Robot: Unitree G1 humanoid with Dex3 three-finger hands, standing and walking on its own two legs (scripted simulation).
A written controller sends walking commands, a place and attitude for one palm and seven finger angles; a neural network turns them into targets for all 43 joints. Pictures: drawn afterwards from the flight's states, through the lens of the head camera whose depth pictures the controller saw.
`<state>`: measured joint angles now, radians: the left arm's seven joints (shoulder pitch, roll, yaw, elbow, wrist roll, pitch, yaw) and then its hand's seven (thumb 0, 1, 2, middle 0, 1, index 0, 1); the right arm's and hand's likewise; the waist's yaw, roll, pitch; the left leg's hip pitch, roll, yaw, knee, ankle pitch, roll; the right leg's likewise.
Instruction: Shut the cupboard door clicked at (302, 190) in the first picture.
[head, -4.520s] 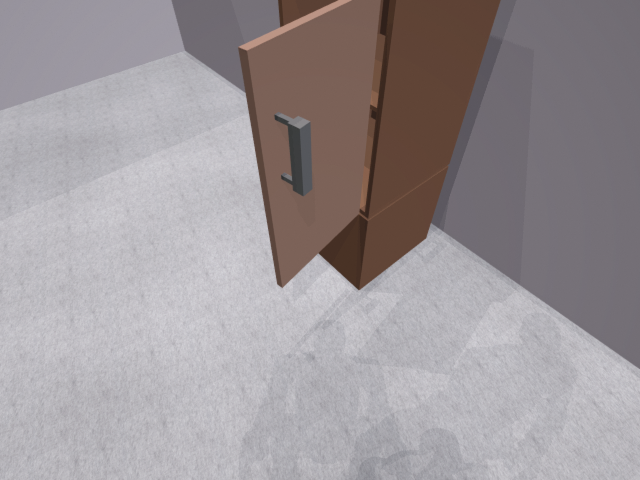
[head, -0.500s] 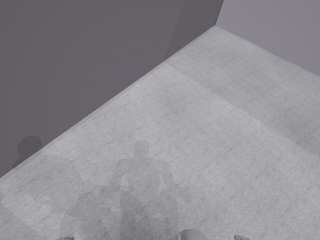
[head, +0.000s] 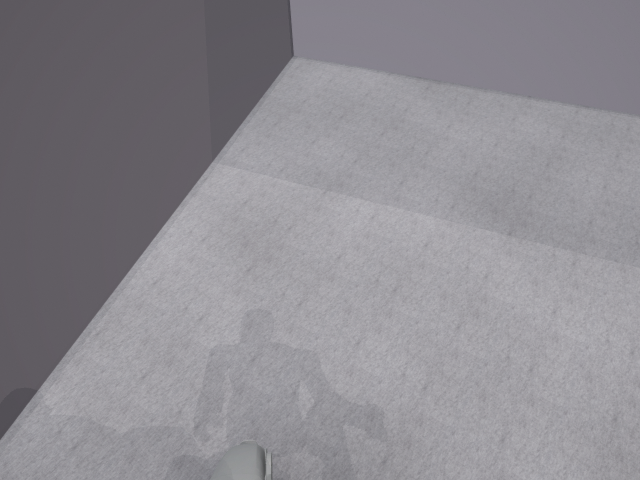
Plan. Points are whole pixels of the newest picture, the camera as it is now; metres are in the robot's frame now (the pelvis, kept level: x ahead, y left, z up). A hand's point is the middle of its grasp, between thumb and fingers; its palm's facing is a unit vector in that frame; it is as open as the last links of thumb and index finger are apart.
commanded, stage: walk around to get in front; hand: left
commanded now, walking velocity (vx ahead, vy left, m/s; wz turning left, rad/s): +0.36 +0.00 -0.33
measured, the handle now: out of the picture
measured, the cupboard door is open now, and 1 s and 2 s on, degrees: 100 100 100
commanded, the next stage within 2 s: walk to a spot facing it in 0.82 s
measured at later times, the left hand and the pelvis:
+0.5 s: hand (200, 342) +0.34 +0.23 -0.16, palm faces -0.20 -0.96 -0.17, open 7.4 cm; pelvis +0.22 +0.05 +0.00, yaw -14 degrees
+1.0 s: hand (318, 234) +0.57 +0.03 -0.16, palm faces -0.40 -0.88 -0.25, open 7.1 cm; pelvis +0.41 -0.10 +0.00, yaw -26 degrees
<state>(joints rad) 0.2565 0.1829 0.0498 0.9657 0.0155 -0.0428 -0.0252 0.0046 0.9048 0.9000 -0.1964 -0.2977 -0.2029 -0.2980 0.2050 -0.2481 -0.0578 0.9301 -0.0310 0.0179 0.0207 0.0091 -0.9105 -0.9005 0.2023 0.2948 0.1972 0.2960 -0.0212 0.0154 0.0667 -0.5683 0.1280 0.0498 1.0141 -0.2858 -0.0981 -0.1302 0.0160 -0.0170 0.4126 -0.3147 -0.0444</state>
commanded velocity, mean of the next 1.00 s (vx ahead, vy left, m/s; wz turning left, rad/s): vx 0.30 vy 0.00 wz -0.29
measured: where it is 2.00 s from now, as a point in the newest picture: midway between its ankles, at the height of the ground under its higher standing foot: (404, 350)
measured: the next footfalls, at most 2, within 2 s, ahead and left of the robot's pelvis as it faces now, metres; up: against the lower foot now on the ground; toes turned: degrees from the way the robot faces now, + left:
left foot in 0.22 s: +0.26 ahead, +0.13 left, +0.00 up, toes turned +1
right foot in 0.80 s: +0.42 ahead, -0.15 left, +0.00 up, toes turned -30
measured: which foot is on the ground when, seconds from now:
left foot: up 0.00-0.20, down 0.22-0.82, up 0.84-1.00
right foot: down 0.00-0.22, up 0.24-0.78, down 0.80-1.00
